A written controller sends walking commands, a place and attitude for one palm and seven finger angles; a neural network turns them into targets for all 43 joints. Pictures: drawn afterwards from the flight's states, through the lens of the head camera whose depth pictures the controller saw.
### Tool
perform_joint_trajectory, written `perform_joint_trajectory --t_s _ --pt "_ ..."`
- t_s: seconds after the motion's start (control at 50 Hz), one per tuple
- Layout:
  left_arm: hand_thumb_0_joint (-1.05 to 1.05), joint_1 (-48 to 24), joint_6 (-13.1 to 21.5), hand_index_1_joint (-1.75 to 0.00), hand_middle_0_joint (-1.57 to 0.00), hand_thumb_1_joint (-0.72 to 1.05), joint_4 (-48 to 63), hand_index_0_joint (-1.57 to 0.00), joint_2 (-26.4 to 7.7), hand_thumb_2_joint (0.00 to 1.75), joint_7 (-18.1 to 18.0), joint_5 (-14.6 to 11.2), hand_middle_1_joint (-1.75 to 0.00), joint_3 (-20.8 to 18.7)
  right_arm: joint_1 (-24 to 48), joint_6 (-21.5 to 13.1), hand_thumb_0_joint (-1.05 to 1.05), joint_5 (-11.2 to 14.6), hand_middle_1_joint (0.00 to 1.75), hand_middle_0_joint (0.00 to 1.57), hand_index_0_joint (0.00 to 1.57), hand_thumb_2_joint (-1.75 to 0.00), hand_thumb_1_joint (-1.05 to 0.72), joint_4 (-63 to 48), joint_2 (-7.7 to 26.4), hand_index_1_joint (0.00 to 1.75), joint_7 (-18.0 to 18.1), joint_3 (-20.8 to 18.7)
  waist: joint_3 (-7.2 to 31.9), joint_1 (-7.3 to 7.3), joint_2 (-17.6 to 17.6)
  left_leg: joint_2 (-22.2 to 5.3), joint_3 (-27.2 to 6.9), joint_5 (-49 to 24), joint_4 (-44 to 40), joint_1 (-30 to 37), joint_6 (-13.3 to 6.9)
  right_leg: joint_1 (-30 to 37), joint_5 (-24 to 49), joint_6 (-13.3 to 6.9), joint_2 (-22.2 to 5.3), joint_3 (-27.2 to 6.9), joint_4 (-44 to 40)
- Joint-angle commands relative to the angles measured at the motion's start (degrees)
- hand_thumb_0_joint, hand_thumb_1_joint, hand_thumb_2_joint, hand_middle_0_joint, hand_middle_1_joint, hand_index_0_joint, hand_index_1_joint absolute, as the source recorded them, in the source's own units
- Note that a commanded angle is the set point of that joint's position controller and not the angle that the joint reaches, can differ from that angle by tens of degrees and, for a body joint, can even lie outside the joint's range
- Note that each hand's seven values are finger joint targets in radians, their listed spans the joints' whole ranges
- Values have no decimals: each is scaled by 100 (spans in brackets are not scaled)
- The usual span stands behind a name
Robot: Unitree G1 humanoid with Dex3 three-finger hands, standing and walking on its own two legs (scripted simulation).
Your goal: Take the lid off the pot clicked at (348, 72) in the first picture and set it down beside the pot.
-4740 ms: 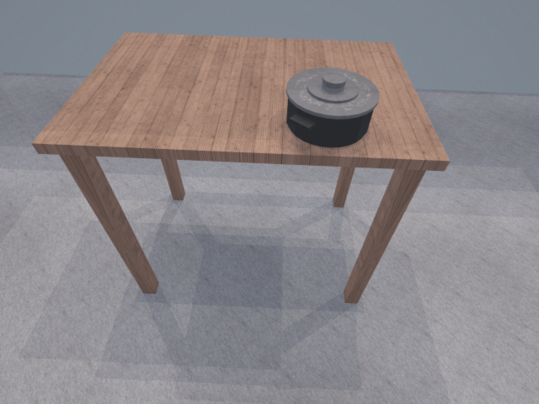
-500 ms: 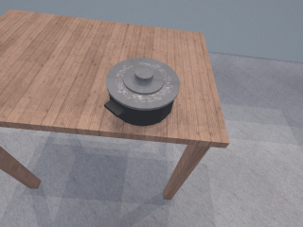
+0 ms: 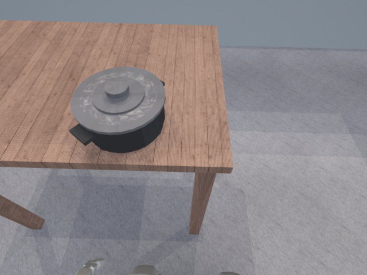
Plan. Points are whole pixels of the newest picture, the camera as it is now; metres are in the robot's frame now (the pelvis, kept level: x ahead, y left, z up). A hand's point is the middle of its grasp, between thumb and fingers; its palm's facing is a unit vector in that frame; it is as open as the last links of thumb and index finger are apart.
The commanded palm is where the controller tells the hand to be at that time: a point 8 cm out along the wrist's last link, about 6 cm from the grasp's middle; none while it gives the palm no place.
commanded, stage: come to a stop and stand still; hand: left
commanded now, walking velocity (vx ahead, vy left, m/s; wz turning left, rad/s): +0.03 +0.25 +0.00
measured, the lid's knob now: (116, 88) +0.46 +0.17 +0.14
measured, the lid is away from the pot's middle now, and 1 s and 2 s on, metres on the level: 0.00 0.00 0.00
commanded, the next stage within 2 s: look again from close up in 0.70 s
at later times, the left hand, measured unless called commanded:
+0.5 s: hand out of the picture +0.00 +0.24 -0.15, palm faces +0.01 -0.96 -0.29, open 7.4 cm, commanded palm none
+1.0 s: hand out of the picture +0.04 +0.18 -0.16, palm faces -0.05 -0.98 -0.21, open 7.3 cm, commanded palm none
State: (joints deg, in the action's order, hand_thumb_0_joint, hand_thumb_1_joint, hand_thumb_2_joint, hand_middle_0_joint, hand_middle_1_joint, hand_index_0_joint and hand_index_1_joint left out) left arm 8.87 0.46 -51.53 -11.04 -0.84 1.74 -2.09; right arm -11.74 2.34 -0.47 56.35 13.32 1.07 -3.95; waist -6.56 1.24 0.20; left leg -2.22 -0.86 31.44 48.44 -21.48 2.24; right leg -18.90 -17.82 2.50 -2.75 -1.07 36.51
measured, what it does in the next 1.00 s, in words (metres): steps on the spot: left foot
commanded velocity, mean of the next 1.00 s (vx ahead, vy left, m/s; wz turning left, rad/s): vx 0.00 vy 0.01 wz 0.00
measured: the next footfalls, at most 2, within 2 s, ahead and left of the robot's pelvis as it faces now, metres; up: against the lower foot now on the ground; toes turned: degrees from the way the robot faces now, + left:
left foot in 0.16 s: +0.07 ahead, +0.07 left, +0.00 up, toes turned +2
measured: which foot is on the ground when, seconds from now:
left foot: up 0.00-0.14, down 0.16-1.00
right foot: down 0.00-1.00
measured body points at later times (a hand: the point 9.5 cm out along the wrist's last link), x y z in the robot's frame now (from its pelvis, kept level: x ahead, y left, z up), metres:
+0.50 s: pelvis +0.00 +0.04 +0.01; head +0.01 +0.02 +0.46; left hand +0.00 +0.29 -0.13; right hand +0.10 -0.17 -0.14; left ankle +0.03 +0.07 -0.72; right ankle -0.03 -0.12 -0.72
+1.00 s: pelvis +0.03 +0.01 +0.01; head +0.06 +0.00 +0.46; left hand +0.05 +0.23 -0.14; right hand +0.01 -0.22 -0.15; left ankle +0.03 +0.07 -0.72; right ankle -0.03 -0.12 -0.72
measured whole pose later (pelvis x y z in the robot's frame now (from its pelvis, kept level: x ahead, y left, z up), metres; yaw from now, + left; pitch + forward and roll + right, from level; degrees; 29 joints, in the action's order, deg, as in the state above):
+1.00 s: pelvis +0.03 +0.01 +0.01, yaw -3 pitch +1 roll +1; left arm 15.0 0.1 -61.6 -8.8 -2.3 0.8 0.9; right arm -16.7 -0.8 -0.4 61.3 10.0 1.1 0.4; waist -2.4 0.3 0.0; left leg 3.4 6.5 14.0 25.5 -13.0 -4.7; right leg -10.0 -19.1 0.5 -1.1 -1.1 28.0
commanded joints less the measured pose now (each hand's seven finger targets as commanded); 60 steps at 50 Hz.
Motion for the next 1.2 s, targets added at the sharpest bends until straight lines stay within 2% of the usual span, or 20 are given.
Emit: perform_joint_trajectory --t_s 0.0,0.02,0.06,0.12,0.14,0.16,0.18,0.2,0.22,0.26,0.3,0.32,0.34,0.42,0.48,0.56,0.72,0.84,0.92,1.18 --pt "0 510 -9 -30 -20 90 294 -20 -1293 90 -191 21 -30 -325 -172 -110 0 25 30 20 20 -90 -90 -443 203 30 -20 -32 844 -311 -1260 272 149 -280 252 -520 -37 1136 3682 -1313 -1573 -1435 -1129" --pt "0 577 -24 -30 -20 90 301 -20 -1304 90 -212 25 -30 -334 -86 -94 0 21 30 20 20 -90 -90 -514 196 30 -36 -30 848 -352 -1174 320 147 -355 158 -490 -46 1146 3626 -1342 -1583 -1467 -1139" --pt "0 449 -50 -30 -20 90 358 -20 -1298 90 -242 28 -30 -343 -161 -88 0 25 30 20 20 -90 -90 -588 139 30 -58 -22 809 -236 -1163 291 115 -623 -394 -68 -80 734 3108 -1297 -1642 -1400 -1157" --pt "0 197 -129 -30 -20 90 437 -20 -1103 90 -204 -30 -30 -269 -627 -170 0 17 30 20 20 -90 -90 -460 88 30 -64 12 799 35 -880 334 259 -1813 -2127 1410 -180 -133 1572 -805 -1025 -883 -846" --pt "0 280 -173 -30 -20 90 447 -20 -845 90 -179 -37 -30 -220 -591 -216 0 -17 30 20 20 -90 -90 -473 267 30 -51 -23 785 29 -19 -135 -275 -1861 -2562 1756 -360 -619 531 -623 -589 -545 -369" --pt "0 345 -228 -30 -20 90 520 -20 -518 90 -154 -77 -30 -179 -602 -228 0 -101 30 20 20 -90 -90 -591 631 30 -47 -70 577 38 1395 -1123 -1521 -2268 -3123 1383 -877 -891 -1033 -267 94 213 400" --pt "0 1313 -89 -30 -20 90 -231 -20 -775 90 -299 -88 -30 -40 305 -253 0 -22 30 20 20 -90 -90 -957 1042 30 -80 -66 1291 -231 2044 -994 -923 -2131 -2395 347 -978 442 -719 -522 -97 -51 1017" --pt "0 1239 -135 -30 -20 90 34 -20 -792 90 -215 -20 -30 2 587 -208 0 -86 30 20 20 -90 -90 -1231 535 30 -135 45 1156 -477 1972 -519 -777 -589 -2651 -94 -865 495 -718 -502 171 264 816" --pt "0 1076 -114 -30 -20 90 -17 -20 -808 90 -147 10 -30 29 472 -199 0 -92 30 20 20 -90 -90 -1252 585 30 -116 103 743 -331 1934 -511 -905 -16 -2844 -337 -792 324 -739 -508 189 286 570" --pt "0 924 -128 -30 -20 90 -21 -20 -762 90 -113 -4 -30 23 21 -186 0 -104 30 20 20 -90 -90 -1258 561 30 -68 126 518 -180 1233 -705 -1294 -449 -3102 -60 -768 23 -770 -509 247 277 457" --pt "0 1034 -58 -30 -20 90 -116 -20 -617 90 -124 -26 -30 100 -149 -261 0 -59 30 20 20 -90 -90 -1159 576 30 -35 132 547 -228 582 -789 -1234 -1462 -2998 372 -792 21 -520 -465 151 145 -59" --pt "0 1100 -37 -30 -20 90 -186 -20 -591 90 -140 -35 -30 136 -169 -277 0 -35 30 20 20 -90 -90 -1115 557 30 -31 155 515 -230 422 -723 -1118 -1574 -2959 472 -737 93 -341 -475 104 64 -394" --pt "0 1058 -44 -30 -20 90 -202 -20 -642 90 -133 -35 -30 112 -251 -294 0 -35 30 20 20 -90 -90 -1088 503 30 -31 150 595 -194 640 -678 -1107 -1894 -3003 674 -641 67 -218 -507 80 64 -489" --pt "0 1154 -30 -30 -20 90 -350 -20 -514 90 -160 -59 -30 157 -310 -306 0 -27 30 20 20 -90 -90 -913 561 30 -8 155 480 -154 -304 -635 -947 -1464 -3136 881 -540 37 -129 -482 -33 -111 -790" --pt "0 1208 -41 -30 -20 90 -369 -20 -549 90 -163 -54 -30 122 -340 -329 0 -41 30 20 20 -90 -90 -787 494 30 -9 142 575 -145 -34 -589 -919 -1260 -3292 1011 -499 15 -109 -488 -80 -161 -781" --pt "0 1245 -33 -30 -20 90 -455 -20 -549 90 -163 -48 -30 130 -319 -357 0 -40 30 20 20 -90 -90 -622 461 30 -14 178 516 -170 -179 -538 -808 -1251 -3295 984 -548 87 -2 -475 -158 -231 -921" --pt "0 1207 -18 -30 -20 90 -684 -20 -508 90 -173 -72 -30 165 -454 -421 0 -31 30 20 20 -90 -90 -182 394 30 20 253 552 -166 25 -466 -643 -1999 -3193 1225 -557 243 292 -450 -237 -278 -1028" --pt "0 1090 3 -30 -20 90 -773 -20 -512 90 -170 -91 -30 180 -563 -424 0 -17 30 20 20 -90 -90 72 278 30 31 294 428 -167 -142 -372 -427 -2157 -2964 1134 -608 424 554 -483 -300 -363 -1238" --pt "0 1063 28 -30 -20 90 -870 -20 -446 90 -186 -110 -30 190 -700 -455 0 -18 30 20 20 -90 -90 242 198 30 61 315 572 -138 101 -348 -332 -2786 -2792 1316 -586 549 855 -499 -320 -395 -1215" --pt "0 1059 91 -30 -20 90 -964 -20 -365 90 -230 -121 -30 201 -769 -442 0 1 30 20 20 -90 -90 555 61 30 101 332 499 -118 -139 -380 -159 -3446 -2507 1525 -532 741 1680 -527 -349 -494 -1343"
